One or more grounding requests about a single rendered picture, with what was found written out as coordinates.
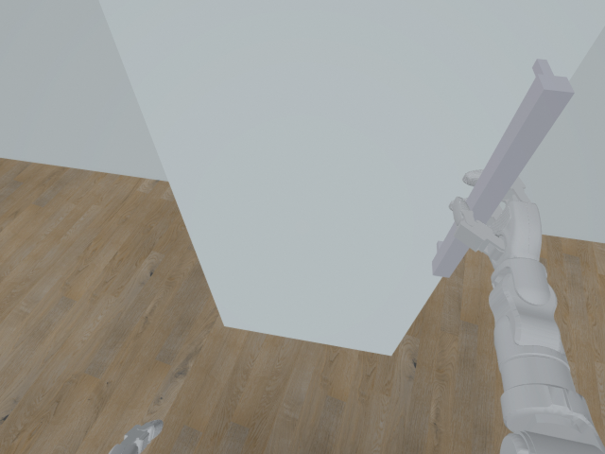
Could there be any left robot hand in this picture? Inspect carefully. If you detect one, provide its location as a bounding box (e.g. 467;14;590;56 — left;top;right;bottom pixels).
109;419;164;454

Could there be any robot right forearm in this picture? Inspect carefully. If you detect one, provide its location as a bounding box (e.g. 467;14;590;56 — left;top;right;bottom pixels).
489;257;605;454

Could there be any fridge door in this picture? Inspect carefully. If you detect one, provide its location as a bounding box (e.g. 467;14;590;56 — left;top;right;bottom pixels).
98;0;605;356

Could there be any right robot upper arm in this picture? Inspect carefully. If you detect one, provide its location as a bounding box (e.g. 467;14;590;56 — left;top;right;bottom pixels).
500;430;604;454

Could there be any handle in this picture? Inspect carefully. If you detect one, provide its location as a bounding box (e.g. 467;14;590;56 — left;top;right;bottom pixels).
432;59;575;278

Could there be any right robot hand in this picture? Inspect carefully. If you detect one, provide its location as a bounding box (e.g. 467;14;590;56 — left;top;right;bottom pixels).
449;169;542;269

